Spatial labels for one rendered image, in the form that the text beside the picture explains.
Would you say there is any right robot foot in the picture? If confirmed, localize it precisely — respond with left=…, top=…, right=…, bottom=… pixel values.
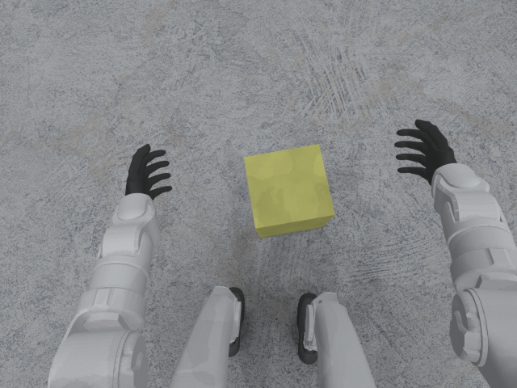
left=296, top=293, right=317, bottom=365

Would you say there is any left robot forearm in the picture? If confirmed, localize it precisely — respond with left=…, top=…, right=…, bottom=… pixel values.
left=48, top=193, right=161, bottom=388

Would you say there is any carton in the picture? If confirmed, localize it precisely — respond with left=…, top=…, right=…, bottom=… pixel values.
left=244, top=144, right=335, bottom=238

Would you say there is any robot left hand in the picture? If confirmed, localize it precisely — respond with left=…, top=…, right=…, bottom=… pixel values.
left=125, top=144, right=172, bottom=200

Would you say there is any robot right hand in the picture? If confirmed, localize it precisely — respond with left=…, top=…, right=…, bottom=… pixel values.
left=394, top=120, right=457, bottom=185

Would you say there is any right robot forearm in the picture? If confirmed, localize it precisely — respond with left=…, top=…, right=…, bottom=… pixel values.
left=431, top=163, right=517, bottom=292

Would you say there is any right robot thigh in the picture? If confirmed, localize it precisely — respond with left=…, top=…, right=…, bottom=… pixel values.
left=305, top=300, right=376, bottom=388

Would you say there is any robot left upper arm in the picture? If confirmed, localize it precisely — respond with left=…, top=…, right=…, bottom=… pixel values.
left=49, top=329, right=149, bottom=388

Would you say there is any robot right upper arm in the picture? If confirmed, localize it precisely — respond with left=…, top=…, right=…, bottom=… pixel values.
left=449, top=288, right=517, bottom=388

